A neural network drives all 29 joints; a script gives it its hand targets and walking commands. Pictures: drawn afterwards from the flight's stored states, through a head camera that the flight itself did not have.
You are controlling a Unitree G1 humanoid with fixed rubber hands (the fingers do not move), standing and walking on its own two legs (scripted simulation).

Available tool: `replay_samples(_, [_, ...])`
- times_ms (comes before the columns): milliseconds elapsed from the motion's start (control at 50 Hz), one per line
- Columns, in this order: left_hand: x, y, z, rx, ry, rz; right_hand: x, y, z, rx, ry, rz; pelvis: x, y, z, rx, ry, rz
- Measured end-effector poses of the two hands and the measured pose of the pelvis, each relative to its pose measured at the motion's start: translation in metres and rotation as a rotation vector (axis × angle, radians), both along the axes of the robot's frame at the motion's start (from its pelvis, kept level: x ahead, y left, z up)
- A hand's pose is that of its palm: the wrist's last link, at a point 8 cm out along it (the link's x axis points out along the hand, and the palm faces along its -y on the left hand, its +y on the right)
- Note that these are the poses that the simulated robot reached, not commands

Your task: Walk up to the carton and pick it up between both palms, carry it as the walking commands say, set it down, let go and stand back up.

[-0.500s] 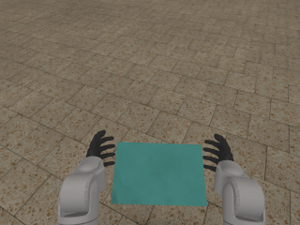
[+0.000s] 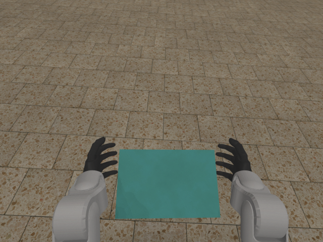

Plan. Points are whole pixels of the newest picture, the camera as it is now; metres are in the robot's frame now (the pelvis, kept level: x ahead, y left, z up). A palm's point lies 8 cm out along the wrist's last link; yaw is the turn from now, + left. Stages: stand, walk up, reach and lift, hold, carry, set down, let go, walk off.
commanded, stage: carry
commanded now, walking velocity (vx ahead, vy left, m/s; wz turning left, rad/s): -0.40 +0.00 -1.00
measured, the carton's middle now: (165, 183) +0.29 +0.01 -0.01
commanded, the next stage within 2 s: none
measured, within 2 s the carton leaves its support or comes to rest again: neither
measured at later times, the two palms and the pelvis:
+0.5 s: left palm out of the picture +0.11 +0.00 +0.08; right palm out of the picture -0.04 -0.26 +0.09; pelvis -0.20 -0.01 +0.00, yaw -31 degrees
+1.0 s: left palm out of the picture -0.09 -0.07 +0.08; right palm out of the picture -0.35 -0.23 +0.10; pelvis -0.36 +0.07 -0.01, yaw -55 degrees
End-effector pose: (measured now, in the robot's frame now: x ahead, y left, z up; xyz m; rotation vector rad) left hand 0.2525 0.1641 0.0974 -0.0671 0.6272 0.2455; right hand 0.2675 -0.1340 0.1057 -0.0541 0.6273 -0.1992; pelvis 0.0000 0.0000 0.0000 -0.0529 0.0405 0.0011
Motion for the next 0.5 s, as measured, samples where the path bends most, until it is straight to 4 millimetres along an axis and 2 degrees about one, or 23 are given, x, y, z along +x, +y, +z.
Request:
replay_samples(60, [-0.006,-0.034,0.000,0.023,-0.021,-0.051,-0.024,-0.034,-0.008,0.009,-0.020,-0.056,-0.018,-0.018,-0.011,0.014,0.002,-0.075])
replay_samples(100, [-0.010,-0.064,-0.009,0.041,-0.015,-0.104,-0.043,-0.063,-0.022,0.019,-0.015,-0.112,-0.032,-0.032,-0.024,0.026,0.009,-0.122])
replay_samples(180, [-0.032,-0.117,-0.033,0.082,0.101,-0.274,-0.108,-0.111,-0.047,0.057,0.090,-0.285,-0.071,-0.037,-0.018,0.058,0.010,-0.190])
replay_samples(240, [-0.052,-0.144,-0.037,0.081,0.111,-0.376,-0.156,-0.131,-0.047,0.065,0.099,-0.386,-0.098,-0.036,-0.014,0.072,0.010,-0.251])
replay_samples(320, [-0.077,-0.163,-0.032,0.061,0.054,-0.457,-0.205,-0.142,-0.035,0.048,0.041,-0.465,-0.131,-0.030,-0.014,0.078,0.018,-0.329])
replay_samples(400, [-0.102,-0.164,-0.029,0.026,0.015,-0.498,-0.245,-0.136,-0.025,0.005,0.007,-0.507,-0.160,-0.017,-0.018,0.082,0.028,-0.434])
replay_samples(500, [-0.145,-0.167,-0.020,0.004,0.049,-0.559,-0.307,-0.129,-0.012,-0.013,0.044,-0.567,-0.200,-0.006,-0.003,0.015,0.020,-0.536])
